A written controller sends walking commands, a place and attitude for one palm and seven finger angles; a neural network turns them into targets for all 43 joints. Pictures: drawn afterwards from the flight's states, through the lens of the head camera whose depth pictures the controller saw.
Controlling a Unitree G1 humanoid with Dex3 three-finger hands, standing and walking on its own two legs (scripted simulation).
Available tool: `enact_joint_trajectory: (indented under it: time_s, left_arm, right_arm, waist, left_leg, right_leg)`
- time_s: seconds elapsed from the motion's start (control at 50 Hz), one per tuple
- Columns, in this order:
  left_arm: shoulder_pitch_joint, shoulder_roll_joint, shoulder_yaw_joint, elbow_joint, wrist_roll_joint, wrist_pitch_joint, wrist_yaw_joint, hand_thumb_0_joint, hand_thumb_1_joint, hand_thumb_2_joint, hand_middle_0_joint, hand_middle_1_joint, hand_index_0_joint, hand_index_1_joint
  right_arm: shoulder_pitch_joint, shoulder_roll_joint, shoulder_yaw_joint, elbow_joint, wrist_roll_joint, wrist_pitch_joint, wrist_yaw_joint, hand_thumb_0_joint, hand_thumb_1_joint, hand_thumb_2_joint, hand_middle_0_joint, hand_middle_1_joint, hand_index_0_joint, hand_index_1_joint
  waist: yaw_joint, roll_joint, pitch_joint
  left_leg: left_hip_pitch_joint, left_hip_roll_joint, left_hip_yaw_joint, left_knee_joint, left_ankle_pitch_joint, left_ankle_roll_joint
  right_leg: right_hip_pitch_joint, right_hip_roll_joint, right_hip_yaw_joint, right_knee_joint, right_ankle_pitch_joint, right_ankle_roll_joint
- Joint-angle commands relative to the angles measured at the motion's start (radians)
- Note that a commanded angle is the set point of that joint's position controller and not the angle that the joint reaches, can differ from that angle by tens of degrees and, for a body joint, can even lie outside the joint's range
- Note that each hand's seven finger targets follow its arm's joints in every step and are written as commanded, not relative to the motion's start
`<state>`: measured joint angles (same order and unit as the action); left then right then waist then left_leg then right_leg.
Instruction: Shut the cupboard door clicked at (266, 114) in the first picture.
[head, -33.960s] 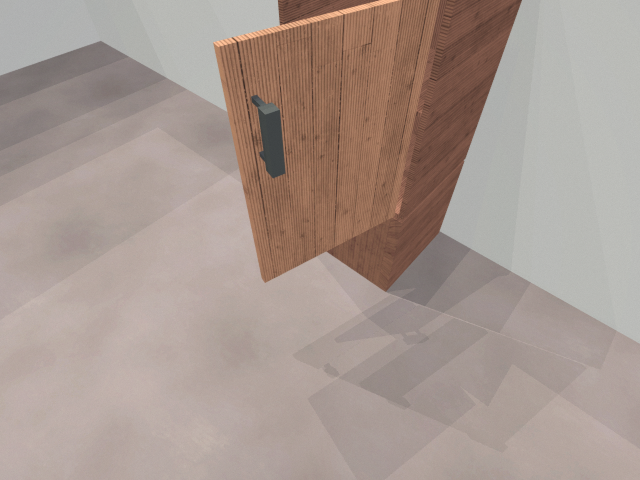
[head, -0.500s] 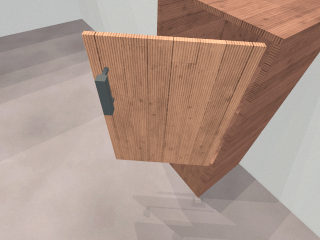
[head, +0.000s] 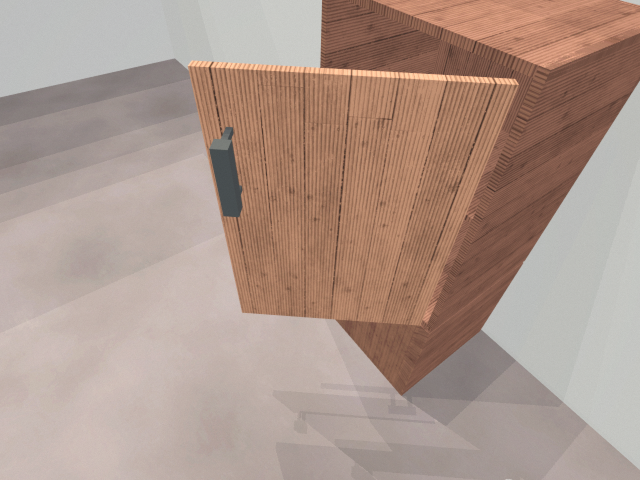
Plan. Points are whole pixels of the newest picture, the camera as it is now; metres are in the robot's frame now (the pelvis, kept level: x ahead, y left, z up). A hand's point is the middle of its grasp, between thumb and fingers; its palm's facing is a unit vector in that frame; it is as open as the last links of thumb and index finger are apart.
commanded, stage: come to a stop and stand still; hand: left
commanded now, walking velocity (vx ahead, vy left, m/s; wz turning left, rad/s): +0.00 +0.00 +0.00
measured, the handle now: (230, 171) +0.52 +0.18 +0.11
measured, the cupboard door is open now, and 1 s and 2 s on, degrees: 50 50 50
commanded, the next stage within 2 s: look again from close up in 1.82 s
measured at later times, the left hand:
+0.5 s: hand out of the picture -0.06 +0.27 -0.16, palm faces +0.00 -0.96 -0.28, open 7.3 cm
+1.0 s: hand out of the picture -0.13 +0.27 -0.20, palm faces +0.03 -0.98 -0.19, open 7.3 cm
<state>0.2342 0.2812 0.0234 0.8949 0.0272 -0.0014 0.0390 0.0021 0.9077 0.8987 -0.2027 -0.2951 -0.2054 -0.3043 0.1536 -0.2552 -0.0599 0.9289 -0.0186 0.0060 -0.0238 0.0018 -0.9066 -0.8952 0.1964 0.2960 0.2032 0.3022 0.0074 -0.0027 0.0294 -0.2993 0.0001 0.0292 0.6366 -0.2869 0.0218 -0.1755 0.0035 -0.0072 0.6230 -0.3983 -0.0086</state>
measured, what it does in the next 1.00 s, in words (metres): shifts its weight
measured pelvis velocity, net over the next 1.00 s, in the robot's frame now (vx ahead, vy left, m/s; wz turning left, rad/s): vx -0.13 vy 0.07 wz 0.00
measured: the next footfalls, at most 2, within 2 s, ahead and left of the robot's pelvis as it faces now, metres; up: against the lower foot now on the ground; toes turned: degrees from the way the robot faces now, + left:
right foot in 1.36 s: -0.22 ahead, +0.00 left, +0.00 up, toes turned -9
left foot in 1.62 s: -0.12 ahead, +0.20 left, +0.00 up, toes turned +3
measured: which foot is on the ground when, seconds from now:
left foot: down 0.00-1.00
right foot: down 0.00-1.00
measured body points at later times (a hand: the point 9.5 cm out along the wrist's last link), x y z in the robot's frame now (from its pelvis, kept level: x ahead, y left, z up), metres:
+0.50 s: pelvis -0.07 +0.03 +0.01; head -0.08 +0.05 +0.46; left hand -0.06 +0.32 -0.14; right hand -0.01 -0.24 -0.12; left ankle +0.03 +0.11 -0.72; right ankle -0.04 -0.12 -0.72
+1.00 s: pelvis -0.13 +0.07 -0.01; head -0.15 +0.11 +0.44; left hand -0.13 +0.32 -0.18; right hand -0.08 -0.21 -0.13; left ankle -0.04 +0.13 -0.72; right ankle -0.04 -0.12 -0.72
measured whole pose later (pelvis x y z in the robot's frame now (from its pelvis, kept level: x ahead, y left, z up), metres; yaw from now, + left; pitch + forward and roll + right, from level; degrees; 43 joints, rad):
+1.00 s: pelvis -0.13 +0.07 -0.01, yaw +0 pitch -5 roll -4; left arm 0.32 0.24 0.04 1.08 0.03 0.07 0.01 0.00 0.91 0.90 -0.20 -0.30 -0.21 -0.30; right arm 0.24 -0.24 -0.08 1.04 -0.01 0.01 -0.01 0.00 -0.90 -0.89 0.20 0.30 0.21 0.30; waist -0.01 -0.01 0.02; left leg -0.38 -0.03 0.00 0.70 -0.38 0.02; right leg -0.32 -0.04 -0.01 0.59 -0.27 0.02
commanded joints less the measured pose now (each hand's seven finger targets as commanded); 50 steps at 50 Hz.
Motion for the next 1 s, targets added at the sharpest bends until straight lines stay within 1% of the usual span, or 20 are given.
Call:
enact_joint_trajectory:
  time_s: [0.0, 0.02, 0.1, 0.2, 0.26, 0.32, 0.46, 0.52, 0.6, 0.7, 0.8, 0.82, 0.84, 0.86, 0.88, 0.9, 0.92, 0.94, 0.96, 0.98]
  left_arm:
    - [-0.052, 0.186, 0.038, -0.091, -0.004, -0.014, 0.001, 0.000, 0.900, 0.900, -0.200, -0.300, -0.200, -0.300]
    - [-0.030, 0.181, 0.033, -0.079, -0.002, -0.013, -0.002, 0.000, 0.900, 0.900, -0.200, -0.300, -0.200, -0.300]
    - [-0.035, 0.198, 0.028, -0.054, -0.002, -0.013, -0.015, 0.000, 0.900, 0.900, -0.200, -0.300, -0.200, -0.300]
    - [-0.013, 0.201, 0.024, -0.028, 0.001, -0.010, -0.023, 0.000, 0.900, 0.900, -0.200, -0.300, -0.200, -0.300]
    - [0.007, 0.202, 0.022, -0.009, 0.000, -0.012, -0.024, 0.000, 0.900, 0.900, -0.200, -0.300, -0.200, -0.300]
    - [0.024, 0.192, 0.018, 0.015, -0.001, -0.012, -0.024, 0.000, 0.900, 0.900, -0.200, -0.300, -0.200, -0.300]
    - [0.091, 0.165, 0.010, 0.082, 0.000, -0.006, -0.021, 0.000, 0.900, 0.900, -0.200, -0.300, -0.200, -0.300]
    - [0.122, 0.153, 0.008, 0.107, 0.000, -0.006, -0.021, 0.000, 0.900, 0.900, -0.200, -0.300, -0.200, -0.300]
    - [0.135, 0.141, 0.007, 0.127, 0.000, -0.006, -0.021, 0.000, 0.900, 0.900, -0.200, -0.300, -0.200, -0.300]
    - [0.163, 0.114, 0.009, 0.148, 0.003, 0.002, -0.021, 0.000, 0.900, 0.900, -0.200, -0.300, -0.200, -0.300]
    - [0.172, 0.115, 0.022, 0.153, 0.006, 0.016, -0.023, 0.000, 0.900, 0.900, -0.200, -0.300, -0.200, -0.300]
    - [0.170, 0.120, 0.025, 0.150, 0.006, 0.018, -0.022, 0.000, 0.900, 0.900, -0.200, -0.300, -0.200, -0.300]
    - [0.147, 0.128, 0.033, 0.144, 0.006, 0.023, -0.022, 0.000, 0.900, 0.900, -0.200, -0.300, -0.200, -0.300]
    - [0.095, 0.143, 0.043, 0.132, 0.007, 0.029, -0.019, 0.000, 0.900, 0.900, -0.200, -0.300, -0.200, -0.300]
    - [0.008, 0.165, 0.055, 0.105, 0.006, 0.030, -0.014, 0.000, 0.900, 0.900, -0.200, -0.300, -0.200, -0.300]
    - [-0.112, 0.183, 0.068, 0.069, 0.008, 0.029, -0.007, 0.000, 0.900, 0.900, -0.200, -0.300, -0.200, -0.300]
    - [-0.193, 0.198, 0.074, 0.039, 0.009, 0.024, -0.001, 0.000, 0.900, 0.900, -0.200, -0.300, -0.200, -0.300]
    - [-0.240, 0.185, 0.073, 0.026, 0.009, 0.021, 0.002, 0.000, 0.900, 0.900, -0.200, -0.300, -0.200, -0.300]
    - [-0.185, 0.137, 0.057, 0.032, 0.004, 0.022, -0.001, 0.000, 0.900, 0.900, -0.200, -0.300, -0.200, -0.300]
    - [-0.051, 0.038, 0.040, 0.050, -0.011, 0.031, 0.000, 0.000, 0.900, 0.900, -0.200, -0.300, -0.200, -0.300]
  right_arm:
    - [-0.036, -0.196, -0.028, -0.080, -0.003, -0.034, 0.010, 0.000, -0.900, -0.900, 0.200, 0.300, 0.200, 0.300]
    - [-0.053, -0.194, -0.021, -0.081, -0.003, -0.035, 0.012, 0.000, -0.900, -0.900, 0.200, 0.300, 0.200, 0.300]
    - [-0.056, -0.215, -0.015, -0.083, -0.004, -0.031, 0.016, 0.000, -0.900, -0.900, 0.200, 0.300, 0.200, 0.300]
    - [-0.033, -0.227, -0.012, -0.065, -0.007, -0.026, 0.021, 0.000, -0.900, -0.900, 0.200, 0.300, 0.200, 0.300]
    - [-0.019, -0.227, -0.009, -0.048, -0.004, -0.027, 0.022, 0.000, -0.900, -0.900, 0.200, 0.300, 0.200, 0.300]
    - [0.000, -0.221, -0.005, -0.023, -0.002, -0.029, 0.021, 0.000, -0.900, -0.900, 0.200, 0.300, 0.200, 0.300]
    - [0.026, -0.211, -0.005, 0.034, 0.003, -0.021, 0.019, 0.000, -0.900, -0.900, 0.200, 0.300, 0.200, 0.300]
    - [0.040, -0.197, -0.005, 0.056, 0.006, -0.019, 0.016, 0.000, -0.900, -0.900, 0.200, 0.300, 0.200, 0.300]
    - [0.044, -0.185, -0.010, 0.078, 0.007, -0.016, 0.014, 0.000, -0.900, -0.900, 0.200, 0.300, 0.200, 0.300]
    - [0.042, -0.165, -0.014, 0.096, 0.006, -0.007, 0.011, 0.000, -0.900, -0.900, 0.200, 0.300, 0.200, 0.300]
    - [0.048, -0.149, -0.022, 0.100, 0.003, 0.008, 0.009, 0.000, -0.900, -0.900, 0.200, 0.300, 0.200, 0.300]
    - [0.059, -0.145, -0.024, 0.101, 0.003, 0.011, 0.007, 0.000, -0.900, -0.900, 0.200, 0.300, 0.200, 0.300]
    - [0.072, -0.139, -0.030, 0.106, 0.001, 0.018, 0.006, 0.000, -0.900, -0.900, 0.200, 0.300, 0.200, 0.300]
    - [0.115, -0.124, -0.038, 0.115, -0.001, 0.027, 0.004, 0.000, -0.900, -0.900, 0.200, 0.300, 0.200, 0.300]
    - [0.182, -0.117, -0.050, 0.129, -0.003, 0.032, 0.001, 0.000, -0.900, -0.900, 0.200, 0.300, 0.200, 0.300]
    - [0.265, -0.124, -0.064, 0.149, 0.003, 0.032, 0.000, 0.000, -0.900, -0.900, 0.200, 0.300, 0.200, 0.300]
    - [0.325, -0.137, -0.071, 0.162, 0.009, 0.030, -0.001, 0.000, -0.900, -0.900, 0.200, 0.300, 0.200, 0.300]
    - [0.363, -0.136, -0.068, 0.166, 0.012, 0.018, 0.002, 0.000, -0.900, -0.900, 0.200, 0.300, 0.200, 0.300]
    - [0.339, -0.152, -0.057, 0.141, 0.002, -0.003, 0.006, 0.000, -0.900, -0.900, 0.200, 0.300, 0.200, 0.300]
    - [0.265, -0.155, -0.040, 0.106, -0.013, -0.023, -0.001, 0.000, -0.900, -0.900, 0.200, 0.300, 0.200, 0.300]
  waist:
    - [-0.010, 0.087, -0.002]
    - [0.006, 0.095, 0.027]
    - [-0.005, 0.044, 0.037]
    - [-0.008, 0.042, 0.013]
    - [-0.006, 0.023, -0.012]
    - [-0.006, 0.037, -0.011]
    - [0.001, 0.034, 0.035]
    - [0.005, 0.026, 0.023]
    - [0.000, 0.018, 0.017]
    - [0.004, 0.012, 0.029]
    - [0.000, -0.017, 0.047]
    - [-0.006, -0.037, 0.034]
    - [-0.017, -0.068, 0.030]
    - [-0.047, -0.129, 0.030]
    - [-0.092, -0.183, 0.006]
    - [-0.148, -0.205, -0.012]
    - [-0.185, -0.186, -0.019]
    - [-0.204, -0.127, 0.017]
    - [-0.166, 0.090, 0.102]
    - [-0.074, 0.358, 0.148]
  left_leg:
    - [0.062, 0.111, -0.144, -0.173, 0.227, 0.060]
    - [0.021, 0.116, -0.162, -0.202, 0.175, 0.070]
    - [-0.014, 0.099, -0.175, -0.277, -0.093, 0.046]
    - [-0.021, 0.099, -0.190, -0.324, -0.228, 0.038]
    - [-0.016, 0.099, -0.194, -0.325, -0.216, 0.037]
    - [-0.012, 0.108, -0.201, -0.343, -0.205, 0.038]
    - [-0.048, 0.112, -0.213, -0.383, -0.262, 0.032]
    - [-0.041, 0.108, -0.207, -0.382, -0.244, 0.030]
    - [-0.022, 0.096, -0.190, -0.363, -0.239, 0.021]
    - [-0.039, 0.089, -0.187, -0.368, -0.277, 0.016]
    - [-0.025, 0.044, -0.143, -0.299, -0.293, -0.002]
    - [0.007, 0.031, -0.127, -0.260, -0.261, -0.006]
    - [0.057, 0.004, -0.091, -0.162, -0.234, -0.017]
    - [0.141, -0.038, -0.039, -0.002, -0.163, -0.027]
    - [0.253, -0.055, -0.007, 0.185, -0.084, -0.029]
    - [0.319, -0.028, -0.039, 0.288, -0.069, -0.018]
    - [0.357, 0.003, -0.079, 0.299, -0.079, -0.008]
    - [0.329, 0.046, -0.130, 0.162, -0.120, 0.002]
    - [0.160, 0.115, -0.277, -0.183, -0.320, 0.022]
    - [-0.062, 0.245, -0.551, -0.513, -0.529, -0.009]
  right_leg:
    - [-0.112, -0.061, 0.076, -0.141, 0.180, -0.031]
    - [-0.090, -0.055, 0.073, -0.167, 0.131, -0.027]
    - [-0.102, -0.066, 0.086, -0.214, 0.017, -0.034]
    - [-0.118, -0.071, 0.085, -0.237, -0.071, -0.033]
    - [-0.104, -0.079, 0.090, -0.247, -0.064, -0.034]
    - [-0.095, -0.080, 0.080, -0.244, -0.026, -0.031]
    - [-0.100, -0.079, 0.080, -0.246, -0.038, -0.023]
    - [-0.082, -0.080, 0.079, -0.244, -0.020, -0.025]
    - [-0.105, -0.087, 0.096, -0.257, -0.056, -0.026]
    - [-0.115, -0.076, 0.084, -0.246, -0.073, -0.024]
    - [-0.196, -0.085, 0.102, -0.283, -0.176, -0.038]
    - [-0.216, -0.093, 0.110, -0.295, -0.182, -0.046]
    - [-0.291, -0.114, 0.121, -0.333, -0.232, -0.056]
    - [-0.408, -0.154, 0.157, -0.393, -0.287, -0.075]
    - [-0.534, -0.206, 0.196, -0.449, -0.325, -0.102]
    - [-0.599, -0.243, 0.204, -0.445, -0.271, -0.109]
    - [-0.639, -0.241, 0.187, -0.407, -0.225, -0.096]
    - [-0.623, -0.206, 0.156, -0.275, -0.180, -0.069]
    - [-0.562, -0.091, 0.100, 0.007, -0.171, -0.035]
    - [-0.456, 0.037, 0.020, 0.257, -0.128, 0.012]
